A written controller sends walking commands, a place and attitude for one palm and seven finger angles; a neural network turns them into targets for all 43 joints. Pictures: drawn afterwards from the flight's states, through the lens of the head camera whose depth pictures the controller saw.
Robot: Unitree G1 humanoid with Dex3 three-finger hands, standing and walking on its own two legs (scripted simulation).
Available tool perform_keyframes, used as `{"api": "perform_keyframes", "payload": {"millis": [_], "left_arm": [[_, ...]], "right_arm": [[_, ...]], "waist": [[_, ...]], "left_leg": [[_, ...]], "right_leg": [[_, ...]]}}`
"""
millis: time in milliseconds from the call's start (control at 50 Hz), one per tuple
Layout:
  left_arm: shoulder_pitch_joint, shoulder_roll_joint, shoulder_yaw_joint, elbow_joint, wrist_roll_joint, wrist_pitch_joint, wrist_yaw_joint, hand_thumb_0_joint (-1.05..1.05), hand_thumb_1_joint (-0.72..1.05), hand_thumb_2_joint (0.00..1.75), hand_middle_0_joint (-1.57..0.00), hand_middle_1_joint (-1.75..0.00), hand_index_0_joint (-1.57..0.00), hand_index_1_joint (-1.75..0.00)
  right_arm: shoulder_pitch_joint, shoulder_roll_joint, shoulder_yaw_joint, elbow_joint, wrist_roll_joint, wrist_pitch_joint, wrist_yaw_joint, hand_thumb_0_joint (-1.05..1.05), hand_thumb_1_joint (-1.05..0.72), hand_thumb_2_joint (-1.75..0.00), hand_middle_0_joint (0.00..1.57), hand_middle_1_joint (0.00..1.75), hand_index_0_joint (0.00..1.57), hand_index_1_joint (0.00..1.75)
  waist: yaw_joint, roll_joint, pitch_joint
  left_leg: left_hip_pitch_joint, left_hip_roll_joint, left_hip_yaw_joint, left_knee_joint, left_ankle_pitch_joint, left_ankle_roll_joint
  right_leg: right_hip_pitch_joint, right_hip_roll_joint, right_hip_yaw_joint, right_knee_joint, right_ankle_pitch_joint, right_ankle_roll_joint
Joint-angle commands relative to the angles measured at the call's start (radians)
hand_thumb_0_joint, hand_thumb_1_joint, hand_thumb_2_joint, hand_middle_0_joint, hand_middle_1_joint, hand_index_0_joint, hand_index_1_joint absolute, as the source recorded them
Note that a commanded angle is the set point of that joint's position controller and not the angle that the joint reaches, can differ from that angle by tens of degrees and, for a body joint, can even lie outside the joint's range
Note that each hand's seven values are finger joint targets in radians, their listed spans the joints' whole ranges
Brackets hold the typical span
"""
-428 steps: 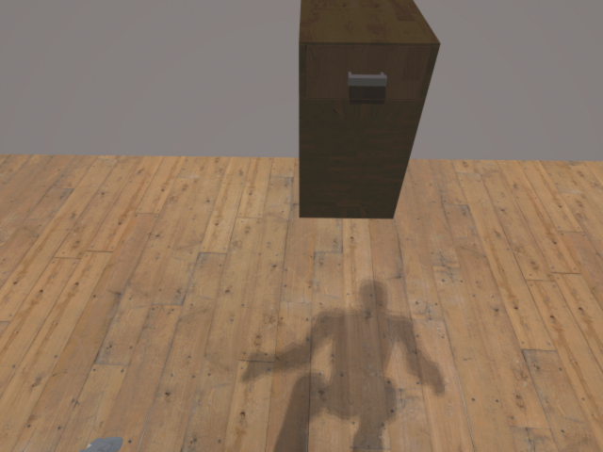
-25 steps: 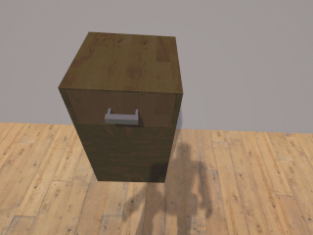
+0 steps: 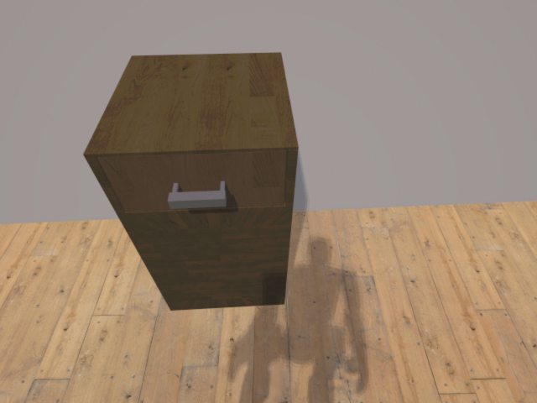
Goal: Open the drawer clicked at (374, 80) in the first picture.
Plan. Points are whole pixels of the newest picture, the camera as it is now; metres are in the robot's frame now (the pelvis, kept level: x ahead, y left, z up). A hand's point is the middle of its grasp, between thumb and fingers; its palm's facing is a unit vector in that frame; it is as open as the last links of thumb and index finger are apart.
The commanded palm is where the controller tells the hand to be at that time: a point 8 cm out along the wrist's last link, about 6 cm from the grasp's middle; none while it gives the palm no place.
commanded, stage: look again from close up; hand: left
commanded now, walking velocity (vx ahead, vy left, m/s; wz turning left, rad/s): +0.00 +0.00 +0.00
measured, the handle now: (198, 192) +0.55 +0.19 -0.07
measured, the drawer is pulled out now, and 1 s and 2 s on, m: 0.00 0.00 0.00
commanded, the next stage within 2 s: raise the hand with hooked fingers in 0.28 s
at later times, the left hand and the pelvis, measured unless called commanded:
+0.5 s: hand out of the picture +0.10 +0.21 -0.11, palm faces -0.10 -0.87 -0.49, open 7.4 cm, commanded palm +0.12 +0.23 -0.05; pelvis +0.01 +0.01 +0.00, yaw -1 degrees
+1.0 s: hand (120, 365) +0.18 +0.23 -0.04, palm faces +0.08 -0.06 -1.00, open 9.8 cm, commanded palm +0.17 +0.23 +0.02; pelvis -0.02 -0.03 -0.05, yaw +2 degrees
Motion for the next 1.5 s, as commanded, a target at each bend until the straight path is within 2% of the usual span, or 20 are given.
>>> {"api": "perform_keyframes", "payload": {"millis": [0,340,360,380,400,420,440,460,480,540,560,620,700,800,860,920,1000,1060,1240,1480], "left_arm": [[0.049,0.103,0.020,-0.049,-0.005,-0.008,0.001,0.00,0.90,0.90,-0.20,-0.30,-0.20,-0.30],[0.060,0.104,0.023,-0.025,-0.002,-0.003,-0.001,0.00,0.90,0.90,-0.20,-0.30,-0.20,-0.30],[0.129,0.134,0.029,0.005,0.011,-0.022,0.038,0.00,0.90,0.90,-0.20,-0.30,-0.20,-0.30],[-0.661,0.473,0.033,-1.521,0.176,-0.173,0.060,0.00,0.88,0.89,-0.20,-0.32,-0.20,-0.32],[-0.195,0.413,0.070,-1.264,0.203,-0.096,0.142,0.00,0.85,0.88,-0.20,-0.33,-0.20,-0.33],[0.068,0.195,-0.038,-1.145,0.192,0.066,0.192,0.00,0.83,0.87,-0.21,-0.34,-0.21,-0.34],[0.088,0.075,-0.125,-1.106,0.249,0.095,0.193,0.00,0.81,0.86,-0.21,-0.36,-0.21,-0.36],[-0.018,0.174,-0.090,-1.173,0.342,0.087,0.225,0.00,0.78,0.85,-0.21,-0.37,-0.21,-0.37],[0.009,0.232,-0.055,-1.154,0.467,0.082,0.261,0.00,0.76,0.84,-0.21,-0.39,-0.21,-0.39],[0.265,0.183,-0.073,-1.039,0.781,0.095,0.344,0.00,0.69,0.81,-0.22,-0.43,-0.22,-0.43],[0.343,0.142,-0.101,-1.003,0.859,0.094,0.365,0.00,0.67,0.80,-0.22,-0.45,-0.22,-0.45],[0.383,0.175,-0.054,-1.013,1.013,0.038,0.401,0.00,0.60,0.77,-0.22,-0.50,-0.22,-0.50],[0.259,0.314,0.073,-1.168,1.125,-0.025,0.482,0.00,0.50,0.73,-0.23,-0.55,-0.23,-0.55],[-0.071,0.355,0.106,-1.361,1.115,-0.005,0.574,0.00,0.39,0.68,-0.24,-0.63,-0.24,-0.63],[-0.169,0.343,0.058,-1.338,1.077,0.007,0.554,0.00,0.32,0.65,-0.24,-0.68,-0.24,-0.68],[-0.192,0.331,0.010,-1.306,1.037,0.053,0.487,0.00,0.25,0.62,-0.25,-0.72,-0.25,-0.72],[-0.117,0.369,0.028,-1.229,1.005,0.110,0.377,0.00,0.15,0.58,-0.25,-0.78,-0.25,-0.78],[-0.059,0.380,0.055,-1.206,0.990,0.102,0.327,0.00,0.08,0.55,-0.26,-0.82,-0.26,-0.82],[-0.140,0.395,0.110,-1.283,0.998,0.025,0.384,0.00,-0.13,0.46,-0.27,-0.96,-0.27,-0.96],[-0.373,0.399,0.029,-1.235,0.983,0.130,0.290,0.00,-0.41,0.34,-0.29,-1.14,-0.29,-1.14]], "right_arm": [[0.041,-0.091,-0.008,-0.046,0.003,-0.020,-0.012,0.00,-0.90,-0.90,0.20,0.30,0.20,0.30],[0.023,-0.091,-0.005,0.014,0.006,-0.025,-0.019,0.00,-0.90,-0.90,0.20,0.30,0.20,0.30],[-0.086,-0.127,-0.020,-0.054,0.018,-0.028,-0.014,0.00,-0.90,-0.90,0.20,0.30,0.20,0.30],[-0.074,-0.281,-0.032,-0.393,0.065,-0.174,-0.051,0.00,-0.90,-0.90,0.20,0.30,0.20,0.30],[-0.127,-0.202,-0.031,-0.346,0.049,-0.265,-0.092,0.00,-0.90,-0.90,0.20,0.30,0.20,0.30],[-0.151,-0.154,-0.051,-0.334,0.070,-0.293,-0.095,0.00,-0.90,-0.90,0.20,0.30,0.20,0.30],[-0.140,-0.149,-0.043,-0.332,0.071,-0.301,-0.089,0.00,-0.90,-0.90,0.20,0.30,0.20,0.30],[-0.192,-0.202,-0.053,-0.390,0.049,-0.299,-0.076,0.00,-0.90,-0.90,0.20,0.30,0.20,0.30],[-0.185,-0.228,-0.059,-0.408,0.020,-0.276,-0.072,0.00,-0.90,-0.90,0.20,0.30,0.20,0.30],[-0.232,-0.215,-0.085,-0.531,-0.026,-0.188,-0.026,0.00,-0.90,-0.90,0.20,0.30,0.20,0.30],[-0.264,-0.216,-0.091,-0.564,-0.037,-0.147,-0.006,0.00,-0.90,-0.90,0.20,0.30,0.20,0.30],[-0.322,-0.204,-0.092,-0.629,-0.034,-0.052,0.048,0.00,-0.90,-0.90,0.20,0.30,0.20,0.30],[-0.338,-0.180,-0.080,-0.682,-0.044,0.005,0.066,0.00,-0.90,-0.90,0.20,0.30,0.20,0.30],[-0.345,-0.175,-0.092,-0.690,-0.060,0.040,0.043,0.00,-0.90,-0.90,0.20,0.30,0.20,0.30],[-0.351,-0.170,-0.079,-0.667,-0.060,0.034,0.019,0.00,-0.90,-0.90,0.20,0.30,0.20,0.30],[-0.374,-0.167,-0.064,-0.662,-0.048,0.032,-0.002,0.00,-0.90,-0.90,0.20,0.30,0.20,0.30],[-0.366,-0.162,-0.044,-0.644,-0.033,0.040,-0.023,0.00,-0.90,-0.90,0.20,0.30,0.20,0.30],[-0.364,-0.162,-0.034,-0.632,-0.028,0.038,-0.025,0.00,-0.90,-0.90,0.20,0.30,0.20,0.30],[-0.331,-0.172,-0.073,-0.616,-0.028,0.023,-0.007,0.00,-0.90,-0.90,0.20,0.30,0.20,0.30],[-0.339,-0.189,-0.075,-0.593,0.007,0.045,-0.015,0.00,-0.90,-0.90,0.20,0.30,0.20,0.30]], "waist": [[0.016,-0.012,0.042],[0.021,-0.019,0.030],[0.055,-0.099,0.065],[-0.036,0.224,-0.450],[0.047,0.345,-0.445],[0.020,0.244,-0.276],[0.000,0.137,-0.148],[-0.012,0.080,-0.049],[-0.019,0.000,-0.108],[0.066,-0.139,-0.191],[0.088,-0.195,-0.143],[0.142,-0.227,-0.159],[0.163,-0.096,-0.327],[0.073,0.055,-0.425],[0.025,0.015,-0.366],[0.021,0.008,-0.338],[0.065,-0.091,-0.322],[0.091,-0.095,-0.304],[0.098,-0.017,-0.334],[0.088,-0.007,-0.287]], "left_leg": [[-0.044,0.086,-0.109,-0.138,0.086,0.036],[0.036,0.088,-0.090,-0.160,0.203,0.036],[-0.030,0.100,-0.059,0.053,0.310,0.001],[0.246,-0.008,-0.046,-0.098,0.448,0.037],[0.346,0.047,-0.072,-0.091,0.619,0.011],[0.174,0.050,-0.084,-0.132,0.520,-0.029],[0.094,0.046,-0.074,-0.100,0.458,-0.007],[-0.002,0.022,-0.105,-0.063,0.302,0.001],[-0.047,0.010,-0.100,-0.021,0.226,0.010],[-0.155,-0.024,-0.062,0.073,0.186,-0.001],[-0.214,-0.030,-0.057,0.092,0.148,-0.003],[-0.314,-0.045,-0.038,0.147,0.134,-0.004],[-0.323,-0.065,-0.025,0.226,0.175,0.000],[-0.216,-0.064,-0.056,0.340,0.143,0.016],[-0.252,-0.067,-0.057,0.353,0.059,0.025],[-0.253,-0.067,-0.052,0.303,0.043,0.032],[-0.261,-0.065,-0.040,0.205,0.083,0.027],[-0.253,-0.064,-0.035,0.151,0.121,0.021],[-0.154,-0.059,-0.031,0.096,0.180,0.020],[-0.020,-0.041,-0.038,0.008,0.253,0.020]], "right_leg": [[-0.030,-0.086,0.103,-0.092,0.054,-0.037],[-0.007,-0.098,0.096,-0.106,0.177,-0.020],[-0.027,-0.161,0.158,-0.127,0.605,0.004],[0.013,-0.041,0.167,-0.003,0.501,-0.038],[-0.071,-0.023,0.065,0.066,0.205,-0.048],[-0.167,-0.005,0.010,0.108,0.018,-0.024],[-0.203,-0.008,-0.012,0.087,0.047,-0.014],[-0.254,-0.001,0.006,0.053,0.061,-0.023],[-0.284,0.009,0.007,0.056,0.070,-0.030],[-0.320,0.032,0.031,0.104,-0.019,-0.048],[-0.353,0.038,0.049,0.113,-0.031,-0.054],[-0.326,0.027,0.118,0.163,0.094,-0.067],[-0.313,0.016,0.170,0.255,0.224,-0.060],[-0.465,0.009,0.203,0.274,0.142,-0.051],[-0.474,0.002,0.192,0.233,0.064,-0.034],[-0.385,0.003,0.174,0.180,0.078,-0.025],[-0.208,-0.009,0.169,0.123,0.187,-0.008],[-0.126,-0.014,0.165,0.112,0.283,-0.005],[-0.121,-0.010,0.107,0.103,0.270,-0.019],[-0.112,0.004,0.040,0.047,0.234,-0.020]]}}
